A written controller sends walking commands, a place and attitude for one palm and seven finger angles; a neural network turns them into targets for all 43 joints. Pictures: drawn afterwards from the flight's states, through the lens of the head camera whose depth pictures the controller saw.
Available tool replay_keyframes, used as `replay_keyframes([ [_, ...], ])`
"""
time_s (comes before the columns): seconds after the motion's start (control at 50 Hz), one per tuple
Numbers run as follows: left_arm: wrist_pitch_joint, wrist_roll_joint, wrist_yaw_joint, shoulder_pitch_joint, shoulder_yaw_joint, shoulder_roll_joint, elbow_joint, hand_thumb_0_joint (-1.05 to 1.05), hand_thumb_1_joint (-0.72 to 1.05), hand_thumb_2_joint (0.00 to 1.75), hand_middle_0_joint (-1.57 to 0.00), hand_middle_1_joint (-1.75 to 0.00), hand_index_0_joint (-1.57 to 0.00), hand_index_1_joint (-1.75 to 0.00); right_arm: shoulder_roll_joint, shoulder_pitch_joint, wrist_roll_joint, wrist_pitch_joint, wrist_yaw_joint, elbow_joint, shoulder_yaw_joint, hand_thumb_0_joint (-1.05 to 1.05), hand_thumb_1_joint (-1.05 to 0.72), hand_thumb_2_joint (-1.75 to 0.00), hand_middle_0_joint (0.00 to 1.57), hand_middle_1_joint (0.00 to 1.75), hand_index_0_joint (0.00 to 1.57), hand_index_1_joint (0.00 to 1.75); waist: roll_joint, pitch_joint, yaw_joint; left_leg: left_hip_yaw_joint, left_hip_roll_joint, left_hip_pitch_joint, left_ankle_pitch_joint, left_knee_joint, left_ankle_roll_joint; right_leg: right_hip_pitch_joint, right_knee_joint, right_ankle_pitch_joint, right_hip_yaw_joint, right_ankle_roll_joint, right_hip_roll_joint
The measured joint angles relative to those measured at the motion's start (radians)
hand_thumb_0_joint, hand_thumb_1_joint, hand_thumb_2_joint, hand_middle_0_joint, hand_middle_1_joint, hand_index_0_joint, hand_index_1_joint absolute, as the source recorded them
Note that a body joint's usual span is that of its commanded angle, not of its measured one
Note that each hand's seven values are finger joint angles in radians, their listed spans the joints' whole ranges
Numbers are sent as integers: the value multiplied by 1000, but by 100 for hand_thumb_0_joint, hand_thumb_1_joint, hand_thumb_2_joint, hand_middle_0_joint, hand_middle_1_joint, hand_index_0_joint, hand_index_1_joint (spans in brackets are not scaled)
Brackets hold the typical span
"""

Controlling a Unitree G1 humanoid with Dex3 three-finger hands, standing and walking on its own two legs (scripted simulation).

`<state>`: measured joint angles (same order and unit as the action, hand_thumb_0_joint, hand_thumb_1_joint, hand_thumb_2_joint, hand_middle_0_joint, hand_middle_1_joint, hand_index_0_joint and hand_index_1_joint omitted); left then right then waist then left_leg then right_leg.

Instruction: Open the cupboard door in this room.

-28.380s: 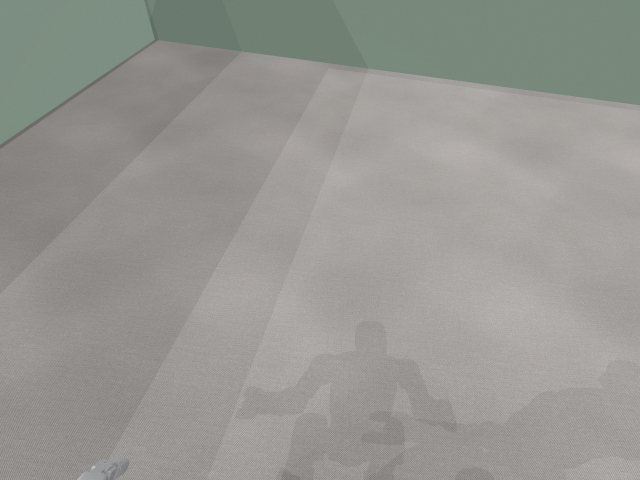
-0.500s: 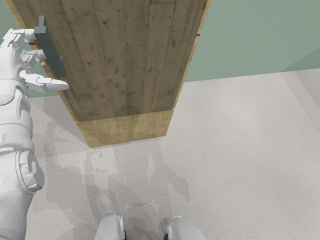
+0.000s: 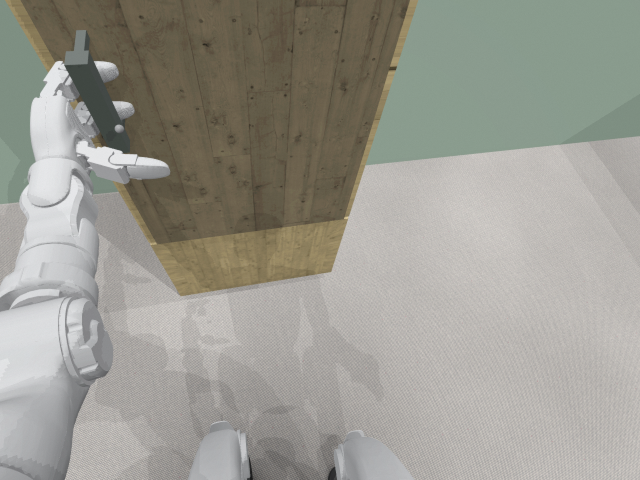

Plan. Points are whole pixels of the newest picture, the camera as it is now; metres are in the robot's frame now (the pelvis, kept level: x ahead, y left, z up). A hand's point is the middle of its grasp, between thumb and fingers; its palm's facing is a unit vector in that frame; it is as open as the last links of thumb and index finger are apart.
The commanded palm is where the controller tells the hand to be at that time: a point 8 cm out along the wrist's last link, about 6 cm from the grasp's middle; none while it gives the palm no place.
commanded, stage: slide the fingers in behind the handle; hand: left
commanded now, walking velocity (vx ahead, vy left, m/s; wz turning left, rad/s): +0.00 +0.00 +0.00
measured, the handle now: (102, 96) +0.57 +0.23 +0.09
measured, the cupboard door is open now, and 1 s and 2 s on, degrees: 0 0 22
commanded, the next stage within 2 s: close the thumb around the handle in 0.46 s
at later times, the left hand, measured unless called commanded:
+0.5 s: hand (125, 125) +0.52 +0.19 +0.09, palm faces +0.14 -0.99 +0.00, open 14.0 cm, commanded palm +0.50 +0.23 +0.09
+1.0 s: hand (122, 131) +0.52 +0.20 +0.09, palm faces +0.14 -0.99 +0.00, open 8.7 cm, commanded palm +0.49 +0.23 +0.09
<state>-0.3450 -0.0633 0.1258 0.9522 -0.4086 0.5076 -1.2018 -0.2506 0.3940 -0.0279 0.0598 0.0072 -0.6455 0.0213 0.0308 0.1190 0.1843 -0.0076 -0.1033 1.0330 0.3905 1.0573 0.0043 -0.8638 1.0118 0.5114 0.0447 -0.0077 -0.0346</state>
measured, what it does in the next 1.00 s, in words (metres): stands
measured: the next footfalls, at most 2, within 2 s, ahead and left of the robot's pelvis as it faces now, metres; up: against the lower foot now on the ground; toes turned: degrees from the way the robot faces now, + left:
none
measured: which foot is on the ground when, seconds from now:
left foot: down 0.00-1.00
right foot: down 0.00-1.00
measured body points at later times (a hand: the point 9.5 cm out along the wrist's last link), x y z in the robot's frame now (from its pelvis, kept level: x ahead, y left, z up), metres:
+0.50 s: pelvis +0.01 +0.00 +0.00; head +0.12 +0.02 +0.43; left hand +0.51 +0.25 +0.10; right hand -0.01 -0.27 -0.11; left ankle +0.05 +0.12 -0.66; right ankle -0.02 -0.13 -0.66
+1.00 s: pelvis +0.00 +0.00 +0.00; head +0.12 +0.02 +0.44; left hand +0.50 +0.25 +0.09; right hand +0.01 -0.27 -0.11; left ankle +0.05 +0.12 -0.66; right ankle -0.02 -0.13 -0.66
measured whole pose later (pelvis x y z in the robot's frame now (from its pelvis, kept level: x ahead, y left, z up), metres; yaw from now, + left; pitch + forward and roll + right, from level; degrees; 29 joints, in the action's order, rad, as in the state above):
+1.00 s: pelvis +0.00 +0.00 +0.00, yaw +0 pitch +21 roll -4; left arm -0.38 -0.07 0.10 0.92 -0.39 0.48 -1.18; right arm -0.25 0.39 -0.03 0.07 0.01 -0.65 0.01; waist 0.03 0.12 0.17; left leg -0.01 -0.10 1.02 0.40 1.05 0.01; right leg -0.85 1.01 0.52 0.05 -0.01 -0.03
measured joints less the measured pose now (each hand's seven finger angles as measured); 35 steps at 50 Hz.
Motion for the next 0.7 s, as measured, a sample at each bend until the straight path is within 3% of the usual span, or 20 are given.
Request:
replay_keyframes([
  [0.12, -32, 2, -30, -8, 7, -20, 20, -2, -50, 30, -30, -120, -30, -120, 4, 12, -5, -1, 8, -10, -4, 0, -90, -90, 20, 30, 20, 30, 5, 1, -4, 3, 0, 1, 3, 3, 2, -4, 7, 4, -3, 1, 0],
  [0.26, -9, 8, -30, 6, 10, -5, -14, -1, -50, 30, -30, -120, -30, -120, 4, 16, -1, 5, 7, -13, 0, 0, -90, -90, 20, 30, 20, 30, 7, -3, -1, 0, 1, -1, 1, -2, 3, -2, 5, 5, -1, 3, 0],
  [0.44, -33, 6, -29, -4, 1, -13, 15, -1, -50, 30, -30, -120, -30, -120, -1, 16, -6, 1, 7, -16, -9, 0, -90, -90, 20, 30, 20, 30, 3, 3, -2, 1, -1, 6, 5, 0, 6, -10, 6, 7, -2, 5, -2],
  [0.6, -19, -6, -28, -35, 8, -32, 33, -2, -49, 30, -29, -120, -29, -120, 0, 13, 0, 12, 10, -11, -11, 0, -91, -90, 20, 30, 20, 30, 4, 9, -12, 4, 0, -22, 8, -13, 6, 18, -9, 9, -5, 4, -1],
  [0.7, -24, -5, -23, -36, 7, -30, 29, -1, -42, 34, -30, -121, -30, -121, 2, 2, 1, 11, 9, -6, -9, 0, -90, -90, 20, 30, 20, 30, 1, 8, -11, 2, 1, -27, 8, -14, 6, 24, -12, 9, -3, 5, -1],
])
